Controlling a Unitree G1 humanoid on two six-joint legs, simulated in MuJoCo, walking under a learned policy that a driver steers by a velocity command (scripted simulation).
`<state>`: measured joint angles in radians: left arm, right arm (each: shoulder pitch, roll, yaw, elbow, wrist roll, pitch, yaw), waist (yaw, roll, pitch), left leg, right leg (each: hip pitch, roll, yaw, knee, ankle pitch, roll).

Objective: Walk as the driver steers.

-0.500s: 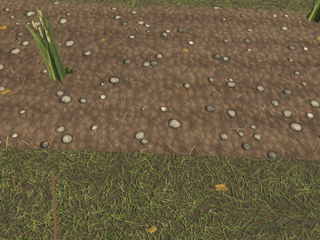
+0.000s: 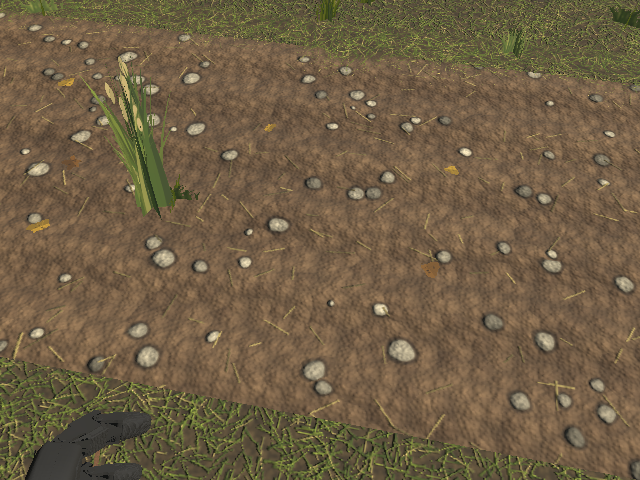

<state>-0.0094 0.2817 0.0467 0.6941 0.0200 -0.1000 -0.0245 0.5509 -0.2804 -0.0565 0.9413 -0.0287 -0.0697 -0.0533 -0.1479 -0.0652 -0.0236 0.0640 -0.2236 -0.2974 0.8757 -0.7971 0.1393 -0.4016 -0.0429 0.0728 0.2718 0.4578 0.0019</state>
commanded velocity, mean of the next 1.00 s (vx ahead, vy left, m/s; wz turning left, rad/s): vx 0.16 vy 0.00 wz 0.09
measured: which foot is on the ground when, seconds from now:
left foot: down 0.00-0.02, up 0.04-0.42, down 0.44-1.00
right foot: down 0.00-0.46, up 0.48-0.68, down 0.70-1.00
